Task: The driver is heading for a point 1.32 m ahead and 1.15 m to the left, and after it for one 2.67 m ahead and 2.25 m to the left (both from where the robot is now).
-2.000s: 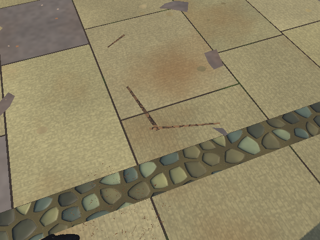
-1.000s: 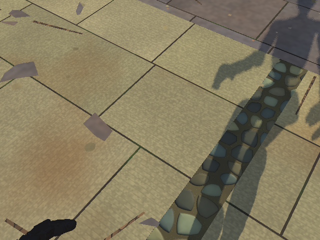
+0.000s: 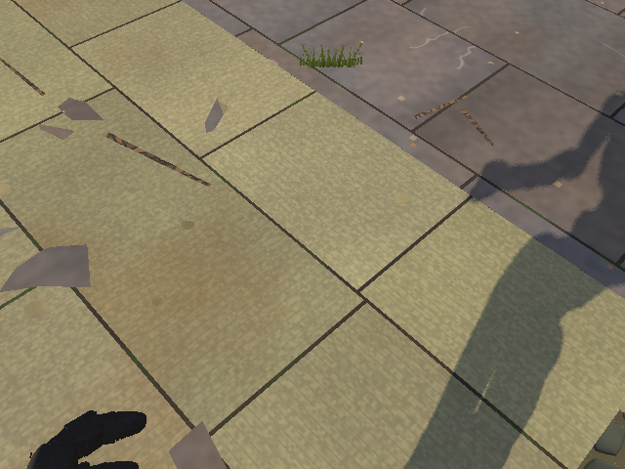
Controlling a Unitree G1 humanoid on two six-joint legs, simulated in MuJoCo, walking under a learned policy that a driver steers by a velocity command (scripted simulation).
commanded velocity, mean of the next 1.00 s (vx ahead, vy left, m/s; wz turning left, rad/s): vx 0.50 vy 0.00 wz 0.59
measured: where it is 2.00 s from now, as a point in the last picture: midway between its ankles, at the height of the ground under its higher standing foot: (62, 295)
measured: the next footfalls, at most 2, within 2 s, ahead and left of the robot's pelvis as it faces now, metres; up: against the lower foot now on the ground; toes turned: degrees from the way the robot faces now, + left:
right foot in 0.06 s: +0.20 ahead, -0.13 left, +0.00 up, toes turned +7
left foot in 0.56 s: +0.42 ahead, +0.19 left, +0.00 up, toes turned +23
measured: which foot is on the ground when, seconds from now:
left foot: down 0.00-0.06, up 0.08-0.54, down 0.56-1.00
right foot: up 0.00-0.04, down 0.06-0.58, up 0.60-1.00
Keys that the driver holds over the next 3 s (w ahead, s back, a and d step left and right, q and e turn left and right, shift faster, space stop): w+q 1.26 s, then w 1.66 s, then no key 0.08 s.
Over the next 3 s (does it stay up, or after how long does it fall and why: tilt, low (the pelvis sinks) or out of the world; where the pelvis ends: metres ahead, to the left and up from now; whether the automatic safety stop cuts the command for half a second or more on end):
stays up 1.22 0.96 0.01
